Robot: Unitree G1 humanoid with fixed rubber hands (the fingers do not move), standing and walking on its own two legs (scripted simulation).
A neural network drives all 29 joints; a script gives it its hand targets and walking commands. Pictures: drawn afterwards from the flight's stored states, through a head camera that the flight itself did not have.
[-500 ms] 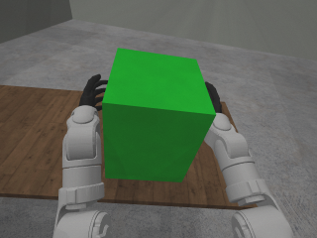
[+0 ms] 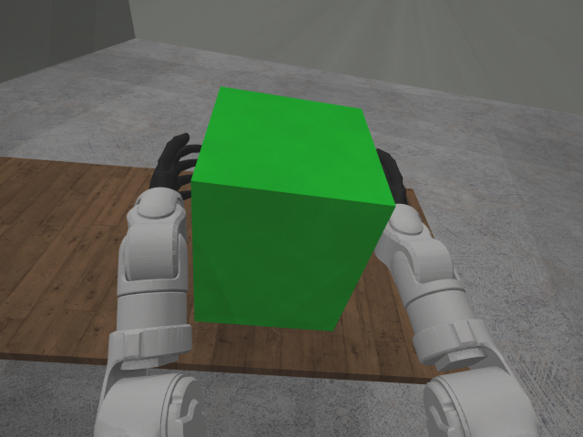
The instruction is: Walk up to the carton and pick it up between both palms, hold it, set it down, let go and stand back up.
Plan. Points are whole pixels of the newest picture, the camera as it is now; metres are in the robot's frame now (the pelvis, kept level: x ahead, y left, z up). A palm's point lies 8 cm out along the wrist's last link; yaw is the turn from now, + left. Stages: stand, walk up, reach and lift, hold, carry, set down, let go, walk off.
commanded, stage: hold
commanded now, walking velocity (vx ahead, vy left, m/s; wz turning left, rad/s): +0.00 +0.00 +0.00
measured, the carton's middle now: (278, 213) +0.39 +0.01 +0.16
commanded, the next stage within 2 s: set down in 1.34 s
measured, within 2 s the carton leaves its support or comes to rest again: neither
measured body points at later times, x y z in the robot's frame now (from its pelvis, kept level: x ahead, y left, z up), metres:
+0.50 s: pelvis +0.00 +0.01 +0.00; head -0.04 +0.03 +0.45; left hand +0.38 +0.15 +0.21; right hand +0.37 -0.15 +0.19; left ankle +0.02 +0.14 -0.75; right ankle +0.02 -0.12 -0.75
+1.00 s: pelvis +0.01 +0.00 +0.00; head -0.05 +0.03 +0.45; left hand +0.38 +0.15 +0.21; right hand +0.38 -0.14 +0.20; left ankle +0.02 +0.14 -0.75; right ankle +0.02 -0.12 -0.75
